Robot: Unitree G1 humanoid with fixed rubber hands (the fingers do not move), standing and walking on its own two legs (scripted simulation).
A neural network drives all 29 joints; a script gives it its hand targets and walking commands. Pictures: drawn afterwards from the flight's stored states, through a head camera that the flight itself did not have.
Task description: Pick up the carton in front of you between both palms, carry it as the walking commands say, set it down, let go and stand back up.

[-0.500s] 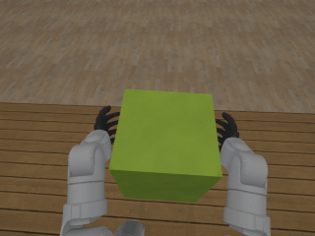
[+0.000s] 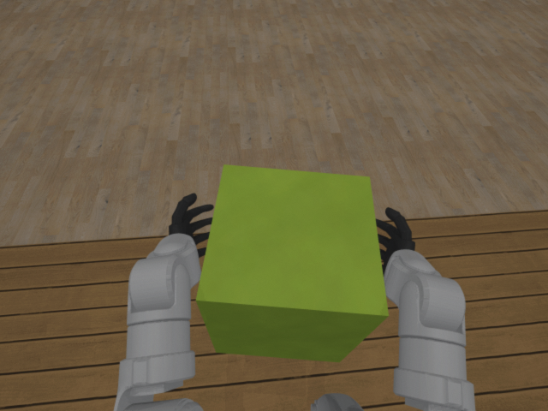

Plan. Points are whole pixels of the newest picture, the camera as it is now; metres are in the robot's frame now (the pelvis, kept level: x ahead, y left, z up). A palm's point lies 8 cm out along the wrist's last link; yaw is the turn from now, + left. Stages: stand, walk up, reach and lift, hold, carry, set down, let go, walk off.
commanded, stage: carry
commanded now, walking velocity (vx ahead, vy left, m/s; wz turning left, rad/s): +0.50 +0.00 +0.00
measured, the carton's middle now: (286, 271) +0.32 -0.01 +0.00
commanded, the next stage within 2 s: none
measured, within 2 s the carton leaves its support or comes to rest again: neither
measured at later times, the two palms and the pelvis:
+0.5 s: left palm (203, 118) +0.61 +0.14 +0.08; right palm (355, 114) +0.64 -0.16 +0.07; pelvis +0.30 -0.05 -0.02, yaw +4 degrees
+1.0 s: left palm (221, 58) +0.94 +0.13 +0.02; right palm (332, 64) +0.93 -0.17 +0.02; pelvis +0.62 -0.01 -0.07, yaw +0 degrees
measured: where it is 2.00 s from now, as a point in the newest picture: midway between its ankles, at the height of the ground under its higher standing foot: (266, 190)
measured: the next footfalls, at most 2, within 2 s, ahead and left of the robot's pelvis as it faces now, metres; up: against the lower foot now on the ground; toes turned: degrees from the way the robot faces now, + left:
right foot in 0.30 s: +0.36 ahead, -0.08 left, -0.03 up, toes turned -1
left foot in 0.88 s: +0.69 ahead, +0.03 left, -0.06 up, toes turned +4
